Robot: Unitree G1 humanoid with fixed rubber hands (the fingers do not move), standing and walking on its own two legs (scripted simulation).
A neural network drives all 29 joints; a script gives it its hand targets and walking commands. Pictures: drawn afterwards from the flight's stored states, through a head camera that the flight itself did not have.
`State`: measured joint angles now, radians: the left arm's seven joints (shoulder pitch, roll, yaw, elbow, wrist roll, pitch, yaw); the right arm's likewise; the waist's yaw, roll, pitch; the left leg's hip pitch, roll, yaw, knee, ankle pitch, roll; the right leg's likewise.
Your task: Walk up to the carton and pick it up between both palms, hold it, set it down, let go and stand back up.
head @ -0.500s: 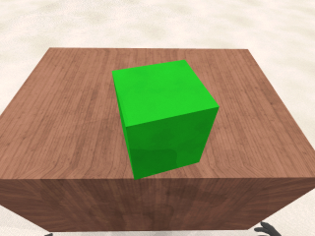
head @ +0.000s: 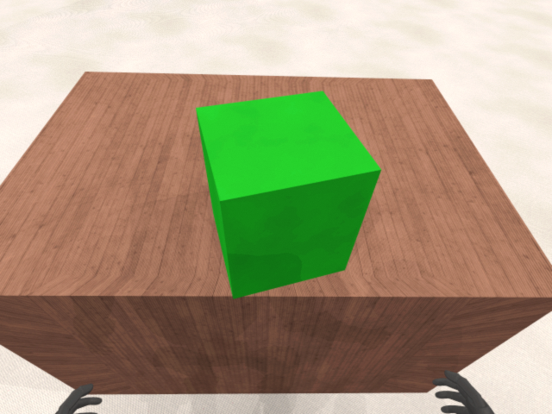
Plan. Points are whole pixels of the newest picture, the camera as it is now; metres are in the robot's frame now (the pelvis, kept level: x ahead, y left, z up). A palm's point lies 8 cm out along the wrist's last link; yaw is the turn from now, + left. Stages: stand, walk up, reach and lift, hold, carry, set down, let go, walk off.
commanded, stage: reach and lift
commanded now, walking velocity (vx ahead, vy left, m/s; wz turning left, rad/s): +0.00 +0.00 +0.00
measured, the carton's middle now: (277, 196) +0.45 +0.00 +0.06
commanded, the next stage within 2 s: none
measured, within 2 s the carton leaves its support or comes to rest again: neither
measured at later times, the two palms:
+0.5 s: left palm (90, 412) +0.15 +0.25 -0.05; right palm (493, 405) +0.15 -0.29 -0.04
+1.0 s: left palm (123, 379) +0.18 +0.20 -0.01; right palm (486, 370) +0.19 -0.28 -0.01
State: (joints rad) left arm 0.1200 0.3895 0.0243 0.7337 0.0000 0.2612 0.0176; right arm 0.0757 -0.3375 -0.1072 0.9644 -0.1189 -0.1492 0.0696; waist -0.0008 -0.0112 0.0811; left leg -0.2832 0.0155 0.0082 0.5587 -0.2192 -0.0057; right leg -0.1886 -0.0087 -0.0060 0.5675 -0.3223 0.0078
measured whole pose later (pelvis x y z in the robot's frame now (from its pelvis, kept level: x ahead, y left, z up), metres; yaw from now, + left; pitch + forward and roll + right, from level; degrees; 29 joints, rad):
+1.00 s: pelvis +0.03 -0.01 +0.02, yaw +0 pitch +1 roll +0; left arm 0.40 0.16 -0.01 0.12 0.00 0.11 0.14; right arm 0.27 -0.35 -0.04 0.50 0.25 -0.19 0.18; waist 0.00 -0.02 -0.04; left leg -0.21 0.03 0.01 0.31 -0.12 -0.02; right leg -0.12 0.01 -0.01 0.31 -0.21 -0.01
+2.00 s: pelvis +0.02 -0.02 +0.02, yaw -1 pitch +1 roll +0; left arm 0.22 0.10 0.06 -0.34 -0.06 0.47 0.18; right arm 0.12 -0.43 0.06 0.01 0.44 0.09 0.01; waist 0.00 0.02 -0.03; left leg -0.20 0.05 0.01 0.29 -0.10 -0.04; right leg -0.12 0.03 0.00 0.30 -0.20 -0.03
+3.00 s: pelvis +0.01 -0.03 +0.02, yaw -2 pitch +0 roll +0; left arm -0.52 0.11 0.28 -0.06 -0.08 0.83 0.17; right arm -0.70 -0.50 0.19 0.35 0.56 0.42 -0.05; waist 0.02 -0.02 -0.02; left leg -0.19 0.06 0.02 0.28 -0.09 -0.05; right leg -0.14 0.04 0.01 0.34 -0.20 -0.03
